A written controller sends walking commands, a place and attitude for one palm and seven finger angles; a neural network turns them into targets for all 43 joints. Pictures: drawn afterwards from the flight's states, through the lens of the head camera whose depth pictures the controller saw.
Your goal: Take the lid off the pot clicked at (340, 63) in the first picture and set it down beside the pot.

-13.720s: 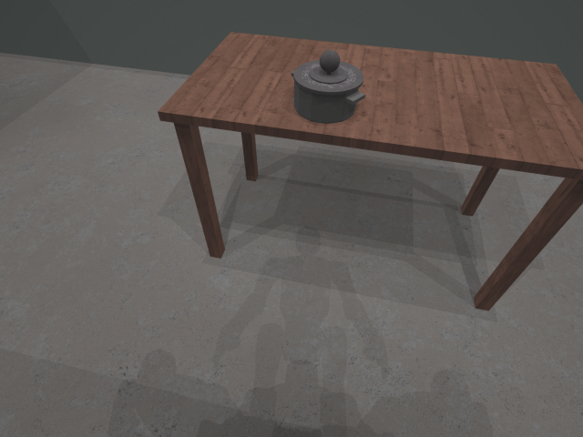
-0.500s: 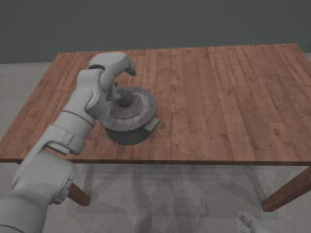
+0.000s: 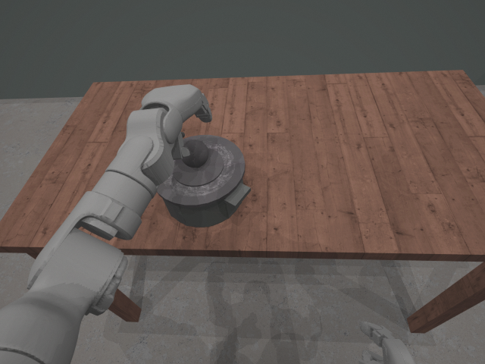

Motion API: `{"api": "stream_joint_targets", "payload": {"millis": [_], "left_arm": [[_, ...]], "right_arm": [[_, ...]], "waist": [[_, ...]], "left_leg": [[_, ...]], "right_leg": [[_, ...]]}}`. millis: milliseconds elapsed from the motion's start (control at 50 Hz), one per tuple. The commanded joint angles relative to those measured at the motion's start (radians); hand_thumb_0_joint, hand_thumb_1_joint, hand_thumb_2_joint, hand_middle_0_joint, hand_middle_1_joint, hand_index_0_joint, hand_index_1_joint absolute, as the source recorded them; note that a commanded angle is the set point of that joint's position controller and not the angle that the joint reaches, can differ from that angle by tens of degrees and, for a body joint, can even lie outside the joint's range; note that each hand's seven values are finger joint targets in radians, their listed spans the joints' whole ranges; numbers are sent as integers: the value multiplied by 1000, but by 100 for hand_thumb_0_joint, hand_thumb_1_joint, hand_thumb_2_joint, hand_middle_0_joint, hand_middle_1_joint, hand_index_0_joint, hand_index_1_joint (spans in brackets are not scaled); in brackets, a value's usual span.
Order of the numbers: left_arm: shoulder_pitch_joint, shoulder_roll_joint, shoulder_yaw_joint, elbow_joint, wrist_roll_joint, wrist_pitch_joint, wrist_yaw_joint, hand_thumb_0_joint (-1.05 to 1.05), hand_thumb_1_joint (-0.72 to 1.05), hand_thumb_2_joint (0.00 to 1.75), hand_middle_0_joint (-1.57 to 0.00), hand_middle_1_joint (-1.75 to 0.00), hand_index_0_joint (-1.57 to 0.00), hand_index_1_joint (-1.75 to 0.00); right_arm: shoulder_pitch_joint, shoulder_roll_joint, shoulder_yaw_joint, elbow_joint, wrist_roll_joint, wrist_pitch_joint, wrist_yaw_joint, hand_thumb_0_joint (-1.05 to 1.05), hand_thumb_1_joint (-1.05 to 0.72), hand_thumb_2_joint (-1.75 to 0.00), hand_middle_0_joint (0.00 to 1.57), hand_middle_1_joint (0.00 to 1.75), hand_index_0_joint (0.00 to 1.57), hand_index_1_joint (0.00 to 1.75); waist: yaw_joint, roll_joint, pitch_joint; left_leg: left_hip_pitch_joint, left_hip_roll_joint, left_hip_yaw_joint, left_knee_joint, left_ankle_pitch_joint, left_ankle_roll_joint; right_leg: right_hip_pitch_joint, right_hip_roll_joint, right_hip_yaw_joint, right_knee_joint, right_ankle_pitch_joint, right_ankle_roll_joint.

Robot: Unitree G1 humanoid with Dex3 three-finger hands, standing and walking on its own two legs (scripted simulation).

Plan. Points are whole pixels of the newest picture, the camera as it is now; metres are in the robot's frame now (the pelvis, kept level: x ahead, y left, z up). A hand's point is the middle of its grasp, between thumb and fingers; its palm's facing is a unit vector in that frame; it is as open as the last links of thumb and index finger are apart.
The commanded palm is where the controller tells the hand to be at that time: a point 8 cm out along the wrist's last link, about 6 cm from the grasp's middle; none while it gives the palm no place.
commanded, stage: lower the open fingers around the knob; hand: left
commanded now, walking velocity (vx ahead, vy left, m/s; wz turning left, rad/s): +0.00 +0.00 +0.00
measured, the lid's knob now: (194, 153) +0.47 +0.10 +0.08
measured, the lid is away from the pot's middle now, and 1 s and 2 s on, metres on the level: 0.00 0.01 0.01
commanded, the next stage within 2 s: close the fingers and squeeze the knob in 0.98 s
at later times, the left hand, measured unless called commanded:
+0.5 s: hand (188, 150) +0.43 +0.10 +0.13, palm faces -0.27 -0.06 -0.96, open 10.4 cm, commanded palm +0.42 +0.11 +0.18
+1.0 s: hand (195, 157) +0.44 +0.09 +0.10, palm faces -0.31 -0.06 -0.95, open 10.4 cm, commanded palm +0.43 +0.10 +0.16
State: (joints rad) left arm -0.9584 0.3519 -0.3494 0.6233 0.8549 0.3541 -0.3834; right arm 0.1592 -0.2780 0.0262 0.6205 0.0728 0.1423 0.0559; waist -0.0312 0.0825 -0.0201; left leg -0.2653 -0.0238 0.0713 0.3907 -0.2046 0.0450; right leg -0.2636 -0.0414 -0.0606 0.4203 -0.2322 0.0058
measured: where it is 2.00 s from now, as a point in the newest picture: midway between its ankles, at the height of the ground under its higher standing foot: outside the picture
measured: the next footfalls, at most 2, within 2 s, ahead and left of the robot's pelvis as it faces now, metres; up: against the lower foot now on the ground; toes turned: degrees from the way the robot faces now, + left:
none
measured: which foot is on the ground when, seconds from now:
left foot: down 0.00-1.00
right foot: down 0.00-1.00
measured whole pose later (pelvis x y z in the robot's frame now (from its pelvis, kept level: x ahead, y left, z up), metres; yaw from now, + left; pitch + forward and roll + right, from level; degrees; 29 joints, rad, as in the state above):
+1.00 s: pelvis +0.00 +0.00 +0.00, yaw +0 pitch +5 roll +0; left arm -0.86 0.31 -0.37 0.65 0.85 0.29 -0.27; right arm 0.20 -0.27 0.00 0.65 0.07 0.16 0.05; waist -0.04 0.08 -0.03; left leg -0.30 -0.02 0.07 0.42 -0.22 0.04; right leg -0.29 -0.03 -0.05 0.44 -0.24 0.00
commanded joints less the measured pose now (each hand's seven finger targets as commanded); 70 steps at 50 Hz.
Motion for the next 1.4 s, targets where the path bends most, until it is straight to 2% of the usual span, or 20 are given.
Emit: {"api": "stream_joint_targets", "payload": {"millis": [0, 60, 120, 180, 260, 320, 360, 460, 540, 560, 640, 700, 820, 1000, 1060, 1080, 1160, 1280, 1300, 1380], "left_arm": [[-635, 176, 64, -365, 33, -38, 32, 0, -32, 140, -80, -8, -80, -8], [-542, 213, 128, -222, 21, -34, 41, 0, -32, 140, -80, -8, -80, -8], [-458, 197, 132, -136, 17, -31, 56, 0, -32, 140, -80, -8, -80, -8], [-393, 158, 105, -217, 26, -47, 64, 0, -32, 140, -80, -8, -80, -8], [-381, 159, 105, -207, 35, -40, 72, 0, -32, 140, -80, -8, -80, -8], [-496, 194, 115, -296, 30, -43, 86, 0, -32, 140, -80, -8, -80, -8], [-510, 157, 86, -341, 19, -54, 93, 0, -32, 140, -80, -8, -80, -8], [-348, 140, 99, -140, 25, -35, 108, 0, -32, 140, -80, -8, -80, -8], [-403, 121, 63, -231, 32, -42, 110, 0, -32, 140, -80, -8, -80, -8], [-420, 134, 77, -251, 28, -51, 111, 0, -32, 140, -80, -8, -80, -8], [-395, 151, 92, -148, 23, -50, 121, 0, -32, 140, -80, -8, -80, -8], [-356, 79, 43, -67, 15, -52, 114, 0, -32, 140, -80, -8, -80, -8], [-443, 118, 67, -178, 20, -91, 137, 0, -32, 140, -80, -8, -80, -8], [-344, 124, 95, -170, 25, -74, 168, 0, -32, 140, -80, -8, -80, -8], [-325, 138, 115, -113, 30, -59, 174, 0, -32, 140, -80, -8, -80, -8], [-349, 171, 129, -122, 34, -56, 177, 0, -22, 117, -76, -12, -76, -12], [-367, 148, 109, -200, 32, -56, 172, 0, -18, 117, -66, -41, -66, -41], [-320, 132, 87, -138, 28, -49, 150, 0, -11, 116, -63, -60, -63, -60], [-342, 170, 117, -166, 26, -51, 150, 0, -10, 115, -62, -62, -62, -62], [-403, 152, 86, -249, 25, -70, 142, 0, -5, 114, -62, -71, -62, -71]], "right_arm": [[-88, -99, -44, -161, -6, -59, -6, 0, -90, -90, 20, 30, 20, 30], [-44, -115, -47, -120, -6, -51, -13, 0, -90, -90, 20, 30, 20, 30], [-49, -114, -38, -113, -3, -50, -13, 0, -90, -90, 20, 30, 20, 30], [-66, -109, -43, -136, -7, -49, 2, 0, -90, -90, 20, 30, 20, 30], [-68, -111, -48, -138, -2, -32, 5, 0, -90, -90, 20, 30, 20, 30], [-79, -106, -47, -141, -3, -38, -3, 0, -90, -90, 20, 30, 20, 30], [-79, -99, -48, -144, -5, -46, -3, 0, -90, -90, 20, 30, 20, 30], [-60, -110, -45, -113, 2, -28, -4, 0, -90, -90, 20, 30, 20, 30], [-83, -102, -47, -134, -2, -28, -4, 0, -90, -90, 20, 30, 20, 30], [-81, -101, -49, -135, -3, -26, -6, 0, -90, -90, 20, 30, 20, 30], [-62, -106, -43, -114, 0, -25, -17, 0, -90, -90, 20, 30, 20, 30], [-49, -109, -45, -100, 3, -15, -18, 0, -90, -90, 20, 30, 20, 30], [-37, -102, -51, -114, -7, -20, -22, 0, -90, -90, 20, 30, 20, 30], [-31, -108, -55, -106, -7, -16, -4, 0, -90, -90, 20, 30, 20, 30], [-33, -112, -54, -100, -3, -9, -7, 0, -90, -90, 20, 30, 20, 30], [-38, -114, -51, -100, -3, -11, -9, 0, -90, -90, 20, 30, 20, 30], [-59, -102, -54, -121, -6, -17, -12, 0, -90, -90, 20, 30, 20, 30], [-55, -106, -51, -114, 1, -11, -15, 0, -90, -90, 20, 30, 20, 30], [-50, -111, -53, -114, 1, -10, -17, 0, -90, -90, 20, 30, 20, 30], [-63, -103, -53, -124, -2, -15, -20, 0, -90, -90, 20, 30, 20, 30]], "waist": [[-20, -64, -485], [-18, -151, -397], [1, -165, -351], [16, -110, -427], [3, -154, -381], [-5, -122, -406], [-13, -92, -430], [-5, -160, -332], [-8, -93, -405], [-13, -118, -413], [-17, -129, -354], [-29, -149, -291], [-30, -100, -419], [-10, -106, -416], [-10, -172, -369], [-7, -150, -363], [-10, -120, -433], [-21, -145, -363], [-16, -153, -379], [-26, -88, -416]], "left_leg": [[260, -18, -100, 37, 370, 34], [204, -14, -92, 15, 327, 32], [158, -19, -75, -2, 282, 25], [194, -15, -79, 19, 373, 25], [170, -13, -73, 16, 331, 27], [187, -13, -77, 16, 304, 30], [210, -8, -86, 27, 336, 32], [139, -10, -66, 2, 241, 21], [185, -12, -72, 20, 266, 25], [186, -10, -75, 24, 274, 27], [150, -13, -69, 11, 221, 25], [128, -15, -59, 4, 193, 21], [181, -9, -78, 27, 251, 27], [176, -1, -79, 39, 365, 26], [128, -3, -65, 24, 308, 27], [120, -5, -60, 22, 289, 27], [152, -5, -64, 35, 329, 32], [141, -11, -55, 34, 295, 31], [144, -11, -55, 27, 282, 31], [184, -10, -67, 42, 316, 33]], "right_leg": [[130, 54, 50, 2, 412, -53], [126, 64, 32, -13, 395, -49], [127, 59, 31, -10, 374, -46], [156, 52, 37, 7, 424, -51], [145, 60, 26, -7, 405, -46], [140, 58, 43, -3, 396, -48], [120, 56, 46, -1, 392, -53], [104, 65, 22, -11, 326, -47], [104, 58, 40, 1, 339, -50], [113, 59, 37, -3, 348, -49], [95, 63, 36, -7, 319, -46], [57, 65, 21, -15, 292, -42], [91, 61, 43, 5, 333, -50], [110, 63, 38, 19, 413, -50], [121, 67, 29, 4, 402, -44], [130, 64, 39, 7, 406, -44], [147, 58, 49, 11, 434, -45], [119, 65, 37, 2, 419, -38], [134, 64, 38, -1, 416, -36], [120, 60, 47, 6, 425, -43]]}}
